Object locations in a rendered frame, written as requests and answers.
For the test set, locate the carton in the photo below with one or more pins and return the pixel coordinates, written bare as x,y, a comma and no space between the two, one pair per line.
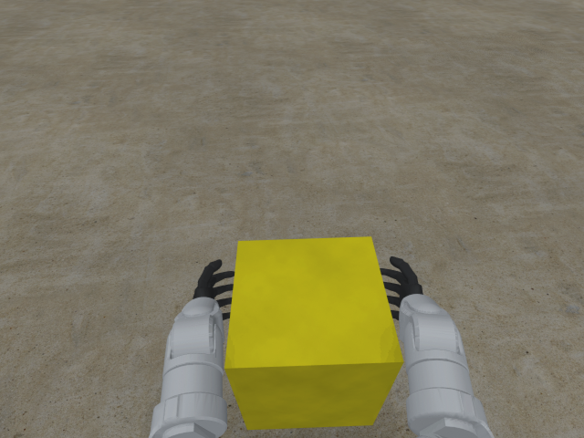
311,339

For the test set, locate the left robot forearm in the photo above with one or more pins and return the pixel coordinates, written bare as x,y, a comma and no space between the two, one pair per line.
192,404

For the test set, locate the robot right hand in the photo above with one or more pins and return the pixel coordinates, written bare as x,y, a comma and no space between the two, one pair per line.
408,283

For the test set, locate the right robot forearm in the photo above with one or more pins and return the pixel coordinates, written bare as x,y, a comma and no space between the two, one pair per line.
441,397

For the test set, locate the robot left hand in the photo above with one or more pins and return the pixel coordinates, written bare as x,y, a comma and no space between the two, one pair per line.
207,280

